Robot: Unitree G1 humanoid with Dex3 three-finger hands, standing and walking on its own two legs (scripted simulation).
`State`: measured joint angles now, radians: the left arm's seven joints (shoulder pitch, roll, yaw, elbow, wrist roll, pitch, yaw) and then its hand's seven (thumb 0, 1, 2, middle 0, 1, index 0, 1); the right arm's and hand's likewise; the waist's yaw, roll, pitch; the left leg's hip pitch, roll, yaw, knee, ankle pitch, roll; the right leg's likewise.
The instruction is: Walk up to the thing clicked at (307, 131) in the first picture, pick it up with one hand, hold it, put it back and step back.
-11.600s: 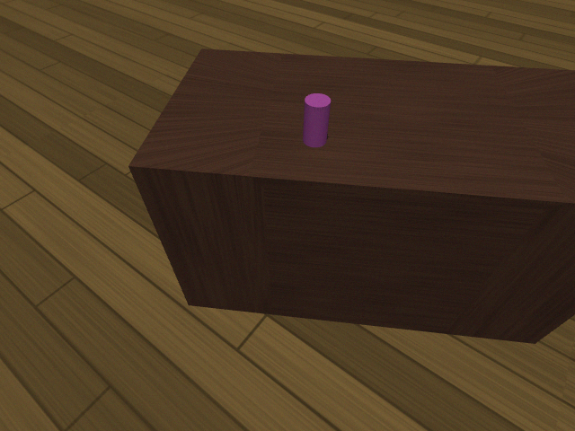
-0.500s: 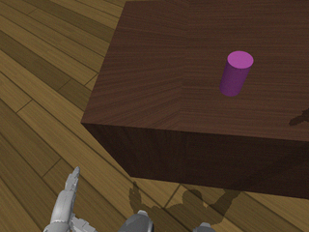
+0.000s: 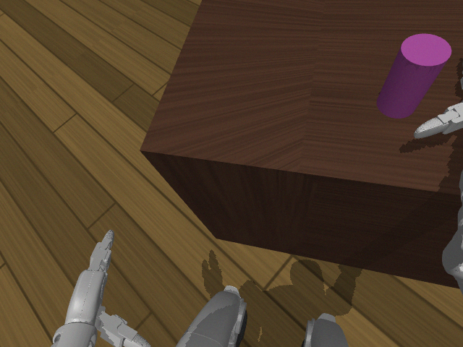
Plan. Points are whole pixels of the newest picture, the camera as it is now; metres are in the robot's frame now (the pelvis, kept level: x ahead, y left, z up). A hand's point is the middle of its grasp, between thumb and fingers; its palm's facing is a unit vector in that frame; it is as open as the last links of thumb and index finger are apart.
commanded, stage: close in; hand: right
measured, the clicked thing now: (409, 79) +0.55 -0.15 +0.07
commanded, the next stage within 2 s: rest palm in 0.28 s
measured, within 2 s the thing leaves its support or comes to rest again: leaves its support in 1.56 s
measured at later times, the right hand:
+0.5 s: hand (412, 79) +0.55 -0.15 +0.08, palm faces +0.02 +1.00 +0.04, open 17.8 cm
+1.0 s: hand (410, 68) +0.55 -0.14 +0.09, palm faces +0.06 +1.00 +0.01, open 11.8 cm
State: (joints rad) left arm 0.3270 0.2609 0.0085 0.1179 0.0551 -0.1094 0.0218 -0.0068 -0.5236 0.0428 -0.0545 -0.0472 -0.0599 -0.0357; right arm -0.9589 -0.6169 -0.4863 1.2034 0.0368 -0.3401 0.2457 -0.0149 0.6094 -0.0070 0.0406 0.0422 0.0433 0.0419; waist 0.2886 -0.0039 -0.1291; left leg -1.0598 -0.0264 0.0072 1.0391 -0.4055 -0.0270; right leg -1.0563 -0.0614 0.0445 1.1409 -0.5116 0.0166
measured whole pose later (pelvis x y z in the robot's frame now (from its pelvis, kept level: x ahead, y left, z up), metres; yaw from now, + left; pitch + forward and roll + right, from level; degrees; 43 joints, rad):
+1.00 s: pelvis +0.00 +0.00 +0.00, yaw +0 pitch +23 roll +3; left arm 0.36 0.24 0.03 0.04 0.06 -0.06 -0.02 -0.01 -0.52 0.04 -0.05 -0.05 -0.06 -0.03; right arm -1.04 -0.49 -0.42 1.23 -0.01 -0.32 0.07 -0.01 0.44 -0.32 0.87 0.61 0.86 0.61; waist 0.27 -0.03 -0.13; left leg -1.04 -0.02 -0.01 1.04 -0.42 -0.03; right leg -1.02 -0.05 0.03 1.12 -0.51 0.01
